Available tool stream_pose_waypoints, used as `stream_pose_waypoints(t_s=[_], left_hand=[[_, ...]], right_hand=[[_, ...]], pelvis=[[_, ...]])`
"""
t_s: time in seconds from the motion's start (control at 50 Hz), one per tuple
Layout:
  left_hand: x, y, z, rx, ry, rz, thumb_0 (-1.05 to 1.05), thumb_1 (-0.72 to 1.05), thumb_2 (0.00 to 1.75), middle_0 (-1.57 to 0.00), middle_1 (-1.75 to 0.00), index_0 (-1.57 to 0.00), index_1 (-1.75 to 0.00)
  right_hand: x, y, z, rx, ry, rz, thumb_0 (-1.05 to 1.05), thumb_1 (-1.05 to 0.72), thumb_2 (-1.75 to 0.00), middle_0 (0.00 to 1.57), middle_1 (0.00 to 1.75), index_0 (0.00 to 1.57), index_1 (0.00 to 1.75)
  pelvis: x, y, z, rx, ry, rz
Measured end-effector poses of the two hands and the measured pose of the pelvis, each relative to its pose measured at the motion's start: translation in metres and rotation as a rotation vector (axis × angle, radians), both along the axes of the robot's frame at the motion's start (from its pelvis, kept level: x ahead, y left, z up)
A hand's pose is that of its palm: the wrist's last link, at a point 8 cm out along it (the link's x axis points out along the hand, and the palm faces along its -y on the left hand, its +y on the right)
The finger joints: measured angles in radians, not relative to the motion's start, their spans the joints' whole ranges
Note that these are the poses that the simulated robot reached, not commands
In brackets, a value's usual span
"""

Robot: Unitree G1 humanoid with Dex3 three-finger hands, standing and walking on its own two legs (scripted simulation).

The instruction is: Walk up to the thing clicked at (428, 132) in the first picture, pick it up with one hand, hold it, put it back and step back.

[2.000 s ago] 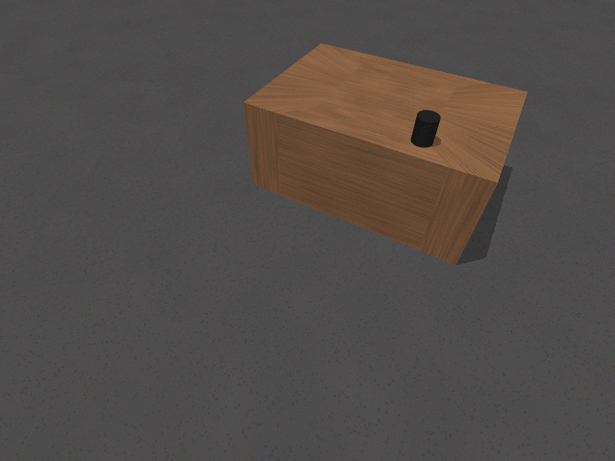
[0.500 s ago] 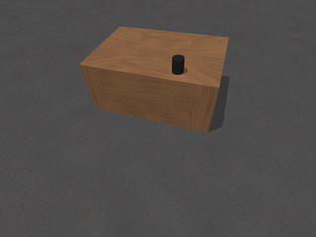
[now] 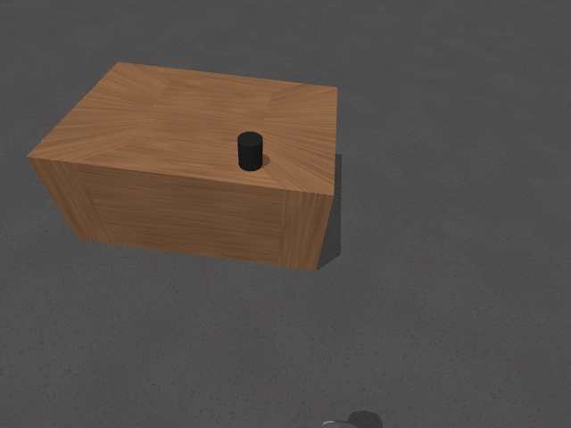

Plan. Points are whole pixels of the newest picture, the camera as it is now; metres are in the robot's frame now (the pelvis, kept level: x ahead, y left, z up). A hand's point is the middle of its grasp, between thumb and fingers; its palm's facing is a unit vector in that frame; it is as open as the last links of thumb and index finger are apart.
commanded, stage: walk up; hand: left
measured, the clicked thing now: (250, 151) +0.99 +0.09 -0.26
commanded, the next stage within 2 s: none
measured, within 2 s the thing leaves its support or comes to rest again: neither
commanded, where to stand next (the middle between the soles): +0.55 -0.03 m, yaw -4 degrees
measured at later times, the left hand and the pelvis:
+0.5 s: hand (128, 367) +0.26 +0.25 -0.13, palm faces -0.08 -0.92 -0.38, open 7.4 cm; pelvis +0.20 -0.02 +0.00, yaw -4 degrees
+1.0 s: hand (171, 247) +0.49 +0.23 -0.13, palm faces -0.11 -0.90 -0.43, open 7.4 cm; pelvis +0.38 -0.05 -0.02, yaw -5 degrees
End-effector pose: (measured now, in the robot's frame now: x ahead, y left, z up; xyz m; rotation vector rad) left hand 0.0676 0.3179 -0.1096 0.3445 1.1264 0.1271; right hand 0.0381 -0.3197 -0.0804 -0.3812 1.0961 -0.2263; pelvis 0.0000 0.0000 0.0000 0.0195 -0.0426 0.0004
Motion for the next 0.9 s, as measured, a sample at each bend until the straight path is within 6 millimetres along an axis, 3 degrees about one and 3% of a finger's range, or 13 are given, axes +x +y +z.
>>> stream_pose_waypoints(t_s=[0.12,0.22,0.28,0.38,0.5,0.58,0.64,0.76,0.9], left_hand=[[0.097,-0.015,0.022,0.028,-0.072,-0.081,0.01,0.90,0.90,-0.20,-0.30,-0.20,-0.30],[0.158,-0.032,0.024,0.077,-0.152,-0.089,0.01,0.90,0.90,-0.20,-0.30,-0.20,-0.30],[0.170,-0.041,0.029,0.069,-0.160,-0.065,0.00,0.90,0.90,-0.20,-0.30,-0.20,-0.30],[0.175,-0.043,0.031,0.062,-0.094,-0.043,0.00,0.90,0.89,-0.21,-0.30,-0.20,-0.30],[0.184,-0.024,0.015,0.045,-0.004,-0.010,0.01,0.90,0.89,-0.21,-0.30,-0.21,-0.30],[0.207,-0.004,-0.008,0.042,0.046,0.000,0.01,0.90,0.89,-0.21,-0.30,-0.21,-0.30],[0.234,0.000,-0.014,0.043,0.079,-0.016,0.01,0.90,0.89,-0.21,-0.30,-0.20,-0.30],[0.302,-0.009,-0.003,0.020,0.039,-0.067,0.01,0.90,0.90,-0.20,-0.30,-0.20,-0.30],[0.382,-0.033,0.017,0.047,-0.025,-0.102,0.01,0.90,0.90,-0.20,-0.30,-0.20,-0.30]], right_hand=[[0.010,-0.023,-0.011,0.013,0.091,-0.058,0.00,-0.90,-0.90,0.20,0.30,0.20,0.30],[0.046,-0.046,-0.041,0.030,0.129,-0.087,0.00,-0.91,-0.90,0.20,0.30,0.20,0.30],[0.083,-0.045,-0.043,0.049,0.116,-0.075,0.01,-0.91,-0.90,0.20,0.30,0.20,0.30],[0.149,-0.037,-0.033,0.079,0.039,-0.027,0.01,-0.91,-0.90,0.20,0.30,0.20,0.30],[0.214,-0.023,-0.021,0.064,0.018,0.013,0.00,-0.91,-0.90,0.20,0.30,0.20,0.30],[0.251,-0.015,-0.019,0.014,-0.024,0.012,0.00,-0.91,-0.90,0.20,0.30,0.20,0.30],[0.265,-0.010,-0.014,0.006,-0.051,-0.026,0.00,-0.91,-0.90,0.20,0.30,0.20,0.30],[0.272,-0.008,-0.004,0.012,0.007,-0.071,0.00,-0.91,-0.90,0.20,0.30,0.20,0.30],[0.286,-0.030,-0.023,0.054,0.091,-0.114,0.00,-0.91,-0.90,0.20,0.30,0.20,0.30]], pelvis=[[0.050,-0.013,0.000,-0.005,0.003,-0.026],[0.096,-0.035,-0.017,-0.026,-0.014,-0.036],[0.117,-0.038,-0.013,-0.021,-0.021,-0.047],[0.152,-0.036,-0.002,-0.025,-0.011,-0.063],[0.200,-0.024,-0.003,-0.038,0.003,-0.065],[0.236,-0.008,-0.016,-0.018,0.001,-0.070],[0.256,-0.003,-0.015,-0.015,-0.005,-0.084],[0.294,-0.007,-0.002,-0.004,-0.007,-0.098],[0.344,-0.027,-0.003,0.001,-0.003,-0.093]])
